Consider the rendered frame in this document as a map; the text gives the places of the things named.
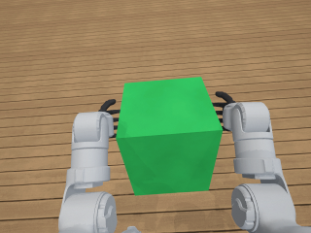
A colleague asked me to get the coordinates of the robot right upper arm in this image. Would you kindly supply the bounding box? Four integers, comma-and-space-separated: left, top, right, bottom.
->
231, 183, 311, 233

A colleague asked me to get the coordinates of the robot right hand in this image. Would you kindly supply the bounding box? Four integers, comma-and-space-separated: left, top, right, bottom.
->
212, 91, 236, 132

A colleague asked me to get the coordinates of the left robot shin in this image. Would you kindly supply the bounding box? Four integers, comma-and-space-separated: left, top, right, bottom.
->
126, 226, 138, 230

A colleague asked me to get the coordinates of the robot right forearm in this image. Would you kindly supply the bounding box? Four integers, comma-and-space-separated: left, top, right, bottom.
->
223, 102, 296, 219

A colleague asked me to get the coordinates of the robot left hand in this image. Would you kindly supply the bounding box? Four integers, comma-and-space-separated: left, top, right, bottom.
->
98, 99, 121, 139

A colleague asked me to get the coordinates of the robot left upper arm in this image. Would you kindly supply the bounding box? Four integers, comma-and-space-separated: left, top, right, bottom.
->
58, 191, 118, 233

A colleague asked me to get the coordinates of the robot left forearm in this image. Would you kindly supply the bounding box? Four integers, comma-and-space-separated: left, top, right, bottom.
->
58, 112, 115, 230

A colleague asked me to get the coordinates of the carton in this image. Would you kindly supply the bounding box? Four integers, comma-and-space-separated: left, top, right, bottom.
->
116, 77, 223, 196

